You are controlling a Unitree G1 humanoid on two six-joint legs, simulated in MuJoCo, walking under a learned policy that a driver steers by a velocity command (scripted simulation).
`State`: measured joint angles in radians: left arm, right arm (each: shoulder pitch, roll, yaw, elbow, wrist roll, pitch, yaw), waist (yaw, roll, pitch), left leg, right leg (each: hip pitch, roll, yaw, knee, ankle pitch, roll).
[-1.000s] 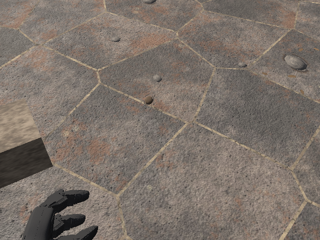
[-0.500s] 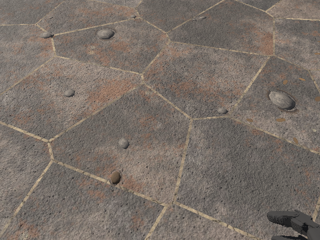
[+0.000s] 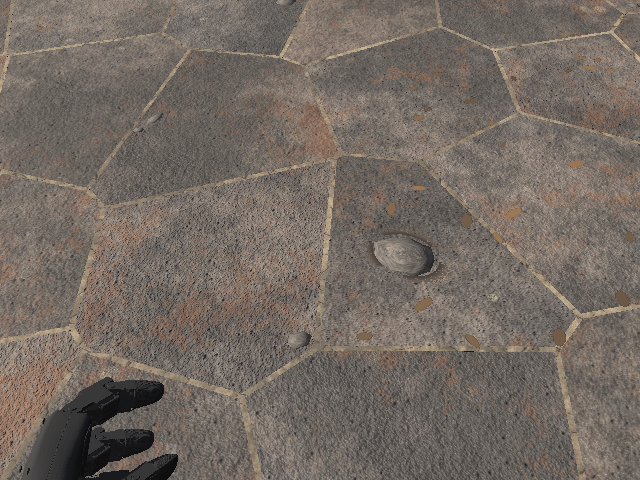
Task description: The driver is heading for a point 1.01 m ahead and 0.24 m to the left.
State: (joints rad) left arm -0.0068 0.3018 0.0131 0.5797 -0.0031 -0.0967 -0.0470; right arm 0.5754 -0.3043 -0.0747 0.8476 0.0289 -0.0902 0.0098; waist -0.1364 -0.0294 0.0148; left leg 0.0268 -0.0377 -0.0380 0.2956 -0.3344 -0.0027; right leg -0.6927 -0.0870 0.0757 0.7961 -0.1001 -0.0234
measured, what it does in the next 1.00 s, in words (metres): walks ahead, turning left: right foot, then left foot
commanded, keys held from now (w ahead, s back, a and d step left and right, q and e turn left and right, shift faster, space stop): w+q+shift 0.10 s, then q+shift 0.50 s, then e+shift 0.08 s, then w+e+shift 0.32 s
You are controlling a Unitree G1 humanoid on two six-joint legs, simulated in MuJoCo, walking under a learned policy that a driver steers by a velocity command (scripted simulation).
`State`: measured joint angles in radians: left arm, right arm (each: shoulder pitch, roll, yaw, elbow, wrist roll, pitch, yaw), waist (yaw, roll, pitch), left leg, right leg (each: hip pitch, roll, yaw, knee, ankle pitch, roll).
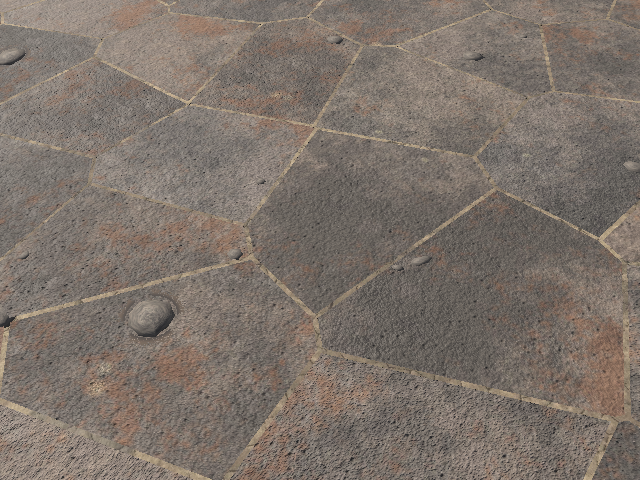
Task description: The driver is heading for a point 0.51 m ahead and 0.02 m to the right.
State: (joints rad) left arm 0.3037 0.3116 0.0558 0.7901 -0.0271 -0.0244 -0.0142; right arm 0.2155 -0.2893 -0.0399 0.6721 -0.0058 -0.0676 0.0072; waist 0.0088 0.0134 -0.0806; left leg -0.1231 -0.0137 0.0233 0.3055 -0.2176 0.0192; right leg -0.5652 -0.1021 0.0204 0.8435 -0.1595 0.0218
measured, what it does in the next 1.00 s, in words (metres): walks ahead: right foot, then left foot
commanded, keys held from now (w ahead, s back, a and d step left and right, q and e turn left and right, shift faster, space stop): w+e+shift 0.12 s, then w+q+shift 0.40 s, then shift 0.48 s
